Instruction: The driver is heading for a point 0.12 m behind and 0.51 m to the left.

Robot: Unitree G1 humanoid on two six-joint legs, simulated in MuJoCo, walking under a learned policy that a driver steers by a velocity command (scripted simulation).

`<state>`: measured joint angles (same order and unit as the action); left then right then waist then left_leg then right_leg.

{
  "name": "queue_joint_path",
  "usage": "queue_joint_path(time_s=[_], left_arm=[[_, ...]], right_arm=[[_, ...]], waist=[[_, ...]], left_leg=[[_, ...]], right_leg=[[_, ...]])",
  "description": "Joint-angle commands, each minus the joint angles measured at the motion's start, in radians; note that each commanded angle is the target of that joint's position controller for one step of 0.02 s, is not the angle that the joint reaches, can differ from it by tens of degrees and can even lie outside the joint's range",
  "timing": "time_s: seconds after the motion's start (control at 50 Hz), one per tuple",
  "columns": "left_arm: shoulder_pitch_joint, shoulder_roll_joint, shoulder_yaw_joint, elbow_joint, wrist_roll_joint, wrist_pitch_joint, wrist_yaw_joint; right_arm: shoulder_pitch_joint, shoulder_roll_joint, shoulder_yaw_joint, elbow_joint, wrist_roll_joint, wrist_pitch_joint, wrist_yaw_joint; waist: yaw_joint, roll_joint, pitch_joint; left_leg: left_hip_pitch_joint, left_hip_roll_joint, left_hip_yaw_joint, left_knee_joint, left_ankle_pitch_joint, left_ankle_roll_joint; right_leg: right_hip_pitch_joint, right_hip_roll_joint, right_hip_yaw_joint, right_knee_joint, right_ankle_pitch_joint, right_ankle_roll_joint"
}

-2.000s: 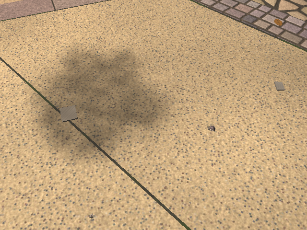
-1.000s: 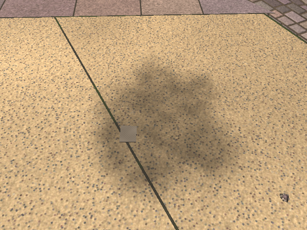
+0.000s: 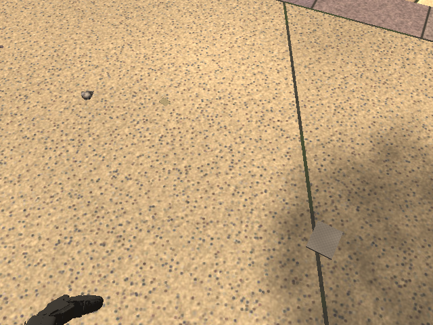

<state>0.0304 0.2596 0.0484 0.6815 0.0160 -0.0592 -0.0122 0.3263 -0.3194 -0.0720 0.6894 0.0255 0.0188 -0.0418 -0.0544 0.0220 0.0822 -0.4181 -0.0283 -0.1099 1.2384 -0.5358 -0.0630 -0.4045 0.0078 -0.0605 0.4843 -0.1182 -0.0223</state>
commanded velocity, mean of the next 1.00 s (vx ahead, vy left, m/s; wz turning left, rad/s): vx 0.23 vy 0.00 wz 0.60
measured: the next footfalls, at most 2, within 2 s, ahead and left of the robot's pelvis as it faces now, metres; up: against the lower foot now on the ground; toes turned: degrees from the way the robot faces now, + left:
left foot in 0.32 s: +0.13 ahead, +0.15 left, +0.00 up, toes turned +13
right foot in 0.74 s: +0.28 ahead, -0.04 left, +0.00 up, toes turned +29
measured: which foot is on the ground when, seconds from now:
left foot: up 0.00-0.30, down 0.32-0.74, up 0.76-1.00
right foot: down 0.00-0.32, up 0.34-0.72, down 0.74-1.00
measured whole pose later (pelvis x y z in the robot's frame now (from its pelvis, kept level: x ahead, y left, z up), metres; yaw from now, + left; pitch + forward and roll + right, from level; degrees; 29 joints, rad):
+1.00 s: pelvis +0.26 +0.08 +0.01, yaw +35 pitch +2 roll -1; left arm 0.36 0.27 0.06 0.84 0.01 -0.08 0.00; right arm 0.23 -0.32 -0.07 0.59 0.02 -0.02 0.01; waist 0.07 0.06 0.01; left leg -0.71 0.06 -0.09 1.05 -0.16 -0.01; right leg -0.03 0.01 -0.10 0.30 -0.29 -0.01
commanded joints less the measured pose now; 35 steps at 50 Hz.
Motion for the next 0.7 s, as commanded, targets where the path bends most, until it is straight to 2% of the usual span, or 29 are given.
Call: queue_joint_path(time_s=[0.02, 0.04, 0.06, 0.1, 0.16, 0.24, 0.28, 0.3, 0.32, 0.34, 0.36, 0.38, 0.4, 0.42, 0.44, 0.48, 0.5, 0.56, 0.64, 0.68, 0.7], left_arm=[[0.014, 0.119, 0.034, -0.025, 0.010, 0.000, 0.014], [0.009, 0.128, 0.038, -0.014, 0.008, -0.004, 0.016], [0.015, 0.144, 0.044, -0.004, 0.005, -0.007, 0.018], [0.009, 0.169, 0.053, 0.006, -0.005, 0.001, 0.024], [-0.023, 0.190, 0.056, 0.007, -0.016, 0.024, 0.026], [0.009, 0.228, 0.067, 0.027, -0.036, 0.044, 0.016], [0.018, 0.231, 0.067, 0.039, -0.052, 0.054, 0.013], [0.058, 0.205, 0.061, 0.056, -0.052, 0.057, 0.010], [0.110, 0.157, 0.047, 0.068, -0.026, 0.060, 0.004], [0.091, 0.114, 0.026, 0.007, 0.017, 0.058, 0.003], [0.005, 0.162, 0.041, -0.004, 0.000, 0.056, 0.009], [-0.007, 0.176, 0.047, -0.008, -0.025, 0.059, 0.011], [0.030, 0.175, 0.050, 0.009, -0.027, 0.057, 0.013], [0.031, 0.186, 0.055, 0.013, -0.019, 0.053, 0.013], [0.022, 0.186, 0.056, 0.012, -0.017, 0.049, 0.007], [0.010, 0.171, 0.053, 0.009, -0.025, 0.037, -0.005], [-0.002, 0.166, 0.051, 0.008, -0.026, 0.030, -0.007], [-0.034, 0.139, 0.040, 0.003, -0.023, 0.006, -0.015], [-0.036, 0.145, 0.039, -0.003, -0.035, -0.015, -0.028], [0.002, 0.151, 0.044, 0.003, -0.041, -0.026, -0.029], [0.045, 0.146, 0.046, 0.015, -0.041, -0.033, -0.028]], right_arm=[[0.080, -0.081, -0.032, -0.070, -0.001, 0.023, -0.009], [0.060, -0.056, -0.024, -0.084, -0.004, 0.025, -0.010], [0.034, -0.048, -0.020, -0.100, -0.010, 0.024, -0.009], [-0.004, -0.053, -0.017, -0.121, -0.017, 0.023, 0.001], [-0.047, -0.064, -0.017, -0.138, -0.012, 0.027, 0.024], [-0.119, -0.092, -0.027, -0.180, -0.011, 0.037, 0.047], [-0.109, -0.098, -0.037, -0.184, -0.015, 0.036, 0.051], [-0.085, -0.121, -0.050, -0.176, -0.019, 0.035, 0.045], [-0.032, -0.209, -0.078, -0.174, -0.018, 0.031, 0.029], [-0.042, -0.309, -0.090, -0.210, -0.032, 0.025, 0.014], [-0.012, -0.252, -0.075, -0.211, -0.051, 0.001, 0.027], [-0.036, -0.224, -0.064, -0.199, -0.049, -0.018, 0.033], [-0.057, -0.195, -0.061, -0.186, -0.023, -0.028, 0.032], [-0.076, -0.166, -0.051, -0.183, -0.002, -0.026, 0.029], [-0.093, -0.156, -0.043, -0.188, -0.002, -0.025, 0.024], [-0.103, -0.153, -0.038, -0.200, -0.019, -0.029, 0.019], [-0.099, -0.158, -0.039, -0.199, -0.022, -0.033, 0.016], [-0.070, -0.175, -0.046, -0.180, -0.015, -0.041, 0.013], [-0.049, -0.183, -0.047, -0.163, -0.008, -0.038, 0.022], [-0.055, -0.170, -0.041, -0.160, -0.007, -0.034, 0.027], [-0.073, -0.157, -0.036, -0.161, -0.005, -0.031, 0.026]], waist=[[0.011, -0.144, -0.146], [0.014, -0.152, -0.135], [0.022, -0.151, -0.140], [0.028, -0.126, -0.176], [0.032, -0.128, -0.171], [0.054, -0.128, -0.131], [0.035, -0.113, -0.132], [0.030, -0.076, -0.140], [0.029, 0.104, -0.162], [0.057, 0.344, -0.170], [-0.023, 0.195, -0.247], [-0.001, 0.136, -0.226], [0.027, 0.085, -0.225], [0.033, 0.078, -0.212], [0.040, 0.099, -0.196], [0.041, 0.121, -0.165], [0.036, 0.120, -0.148], [0.020, 0.121, -0.123], [0.012, 0.127, -0.103], [0.037, 0.122, -0.099], [0.070, 0.113, -0.100]], left_leg=[[-0.086, 0.089, 0.032, -0.016, 0.065, -0.019], [-0.088, 0.094, 0.045, -0.075, 0.072, -0.020], [-0.098, 0.105, 0.048, -0.125, 0.098, -0.019], [-0.081, 0.126, 0.048, -0.221, 0.185, -0.010], [0.004, 0.122, 0.082, -0.362, 0.288, 0.013], [0.036, 0.105, 0.124, -0.520, 0.269, 0.050], [0.114, 0.072, 0.158, -0.673, 0.324, 0.085], [0.196, 0.050, 0.149, -0.748, 0.394, 0.113], [0.340, 0.154, -0.025, -0.840, 0.688, 0.172], [0.455, 0.392, -0.404, -0.854, 0.905, 0.373], [0.428, 0.409, -0.432, -0.872, 0.891, 0.449], [0.411, 0.364, -0.340, -0.870, 0.865, 0.407], [0.405, 0.305, -0.282, -0.877, 0.653, 0.345], [0.387, 0.277, -0.272, -0.903, 0.441, 0.309], [0.341, 0.249, -0.267, -0.936, 0.292, 0.299], [0.305, 0.221, -0.284, -0.994, 0.112, 0.301], [0.298, 0.214, -0.287, -1.005, 0.100, 0.302], [0.274, 0.197, -0.283, -0.992, 0.121, 0.302], [0.198, 0.187, -0.337, -0.967, 0.064, 0.303], [0.149, 0.173, -0.367, -0.940, 0.033, 0.288], [0.104, 0.149, -0.364, -0.908, 0.006, 0.269]], right_leg=[[0.171, -0.274, 0.179, -0.201, 0.349, -0.215], [0.161, -0.282, 0.152, -0.219, 0.386, -0.229], [0.178, -0.302, 0.142, -0.228, 0.419, -0.243], [0.215, -0.330, 0.116, -0.237, 0.408, -0.254], [0.192, -0.314, 0.035, -0.251, 0.273, -0.225], [0.241, -0.336, 0.012, -0.207, 0.141, -0.183], [0.251, -0.323, -0.018, -0.117, 0.091, -0.130], [0.220, -0.287, -0.049, -0.029, 0.039, -0.082], [0.098, -0.197, -0.133, 0.200, -0.101, 0.000], [-0.212, -0.040, -0.135, 0.509, -0.539, 0.096], [-0.254, -0.017, 0.058, 0.684, -0.570, 0.093], [-0.270, -0.036, 0.096, 0.726, -0.495, 0.076], [-0.274, -0.064, 0.113, 0.685, -0.402, 0.060], [-0.279, -0.077, 0.116, 0.628, -0.334, 0.054], [-0.249, -0.070, 0.105, 0.602, -0.271, 0.053], [-0.224, -0.044, 0.095, 0.504, -0.197, 0.053], [-0.211, -0.034, 0.096, 0.432, -0.184, 0.055], [-0.143, -0.009, 0.106, 0.246, -0.173, 0.057], [-0.038, 0.016, 0.106, 0.128, -0.186, 0.045], [0.055, 0.021, 0.105, 0.067, -0.157, 0.032], [0.141, 0.023, 0.095, 0.008, -0.106, 0.022]])
Velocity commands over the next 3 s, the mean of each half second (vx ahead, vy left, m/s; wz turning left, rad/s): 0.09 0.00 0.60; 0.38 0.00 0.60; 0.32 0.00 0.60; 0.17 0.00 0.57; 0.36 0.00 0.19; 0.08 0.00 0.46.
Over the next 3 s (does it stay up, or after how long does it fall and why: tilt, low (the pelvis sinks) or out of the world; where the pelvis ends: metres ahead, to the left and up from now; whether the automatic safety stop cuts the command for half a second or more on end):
stays up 0.53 0.61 0.00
